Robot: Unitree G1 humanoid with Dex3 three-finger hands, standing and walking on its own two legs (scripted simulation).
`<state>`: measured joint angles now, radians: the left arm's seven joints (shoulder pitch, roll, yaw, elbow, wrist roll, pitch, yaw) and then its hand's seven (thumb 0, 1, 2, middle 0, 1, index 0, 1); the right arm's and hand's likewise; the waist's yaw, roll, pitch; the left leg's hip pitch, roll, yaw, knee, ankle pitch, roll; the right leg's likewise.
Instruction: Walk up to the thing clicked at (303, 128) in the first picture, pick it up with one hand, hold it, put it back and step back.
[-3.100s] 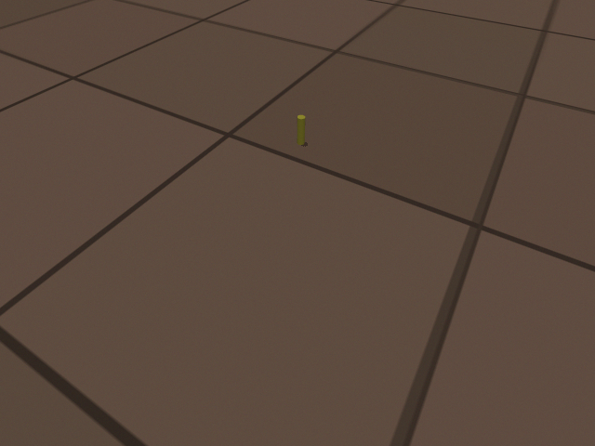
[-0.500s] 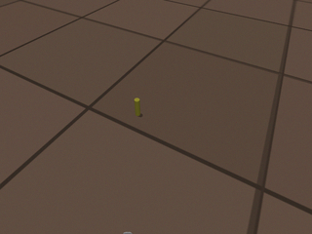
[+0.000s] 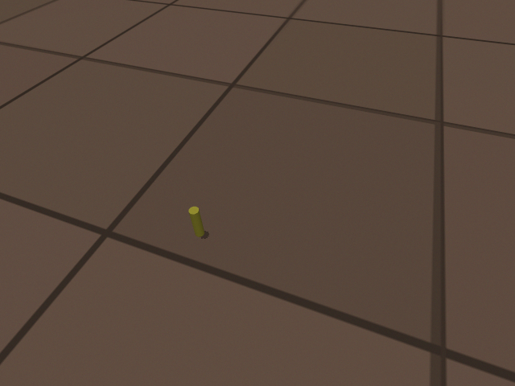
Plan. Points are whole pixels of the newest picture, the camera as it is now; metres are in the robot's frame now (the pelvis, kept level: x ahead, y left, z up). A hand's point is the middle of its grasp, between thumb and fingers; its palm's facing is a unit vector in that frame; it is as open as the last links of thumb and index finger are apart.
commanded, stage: walk up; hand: left
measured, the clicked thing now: (196, 222) +0.95 +0.26 -0.67
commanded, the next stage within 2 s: none
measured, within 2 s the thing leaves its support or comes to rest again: neither
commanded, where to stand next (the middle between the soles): +0.58 +0.04 m, yaw +0 degrees
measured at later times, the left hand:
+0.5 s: hand (76, 384) +0.20 +0.32 -0.15, palm faces +0.01 -0.93 -0.37, open 7.3 cm
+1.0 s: hand (120, 254) +0.44 +0.29 -0.11, palm faces -0.01 -0.91 -0.42, open 7.3 cm
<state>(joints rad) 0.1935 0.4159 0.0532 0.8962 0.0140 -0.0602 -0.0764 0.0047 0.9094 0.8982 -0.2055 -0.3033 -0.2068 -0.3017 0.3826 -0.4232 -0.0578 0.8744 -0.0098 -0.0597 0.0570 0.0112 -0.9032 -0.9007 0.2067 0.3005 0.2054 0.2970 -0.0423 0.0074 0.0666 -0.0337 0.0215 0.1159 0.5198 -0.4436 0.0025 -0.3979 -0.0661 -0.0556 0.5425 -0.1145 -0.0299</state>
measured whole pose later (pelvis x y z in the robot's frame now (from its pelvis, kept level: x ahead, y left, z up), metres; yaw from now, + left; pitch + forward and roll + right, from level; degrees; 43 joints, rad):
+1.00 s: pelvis +0.36 +0.01 +0.00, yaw +0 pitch -3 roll +0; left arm 0.27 0.39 0.04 0.86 0.00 -0.10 -0.04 0.00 0.91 0.90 -0.21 -0.30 -0.21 -0.30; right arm 0.31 -0.43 -0.05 0.88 -0.01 -0.02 0.04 0.01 -0.91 -0.90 0.20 0.30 0.20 0.30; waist 0.01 0.07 0.09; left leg -0.36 0.03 0.02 1.07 -0.44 0.04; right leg -0.31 -0.04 -0.07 0.60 -0.23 -0.02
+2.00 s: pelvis +0.51 +0.05 +0.02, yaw -1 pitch -3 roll +0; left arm 0.08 0.35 -0.01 1.09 0.00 -0.02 -0.01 0.00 0.91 0.90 -0.21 -0.30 -0.21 -0.30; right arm 0.11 -0.36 0.02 1.11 0.00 -0.02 0.02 0.01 -0.91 -0.90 0.21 0.30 0.20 0.30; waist 0.00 0.01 0.06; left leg -0.21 0.03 0.07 0.46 -0.21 0.00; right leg -0.20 -0.03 -0.03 0.47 -0.22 0.01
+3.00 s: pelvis +0.53 +0.05 +0.03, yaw +0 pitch -2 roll +0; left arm 0.07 0.34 0.01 1.16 0.01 -0.01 0.00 0.00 0.91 0.90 -0.21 -0.30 -0.21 -0.30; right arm 0.07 -0.35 0.00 1.16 -0.01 -0.01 0.01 0.01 -0.91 -0.90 0.20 0.30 0.20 0.30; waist 0.00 0.00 0.04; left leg -0.11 0.03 0.06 0.31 -0.17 -0.01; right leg -0.10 -0.02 -0.04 0.30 -0.18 0.01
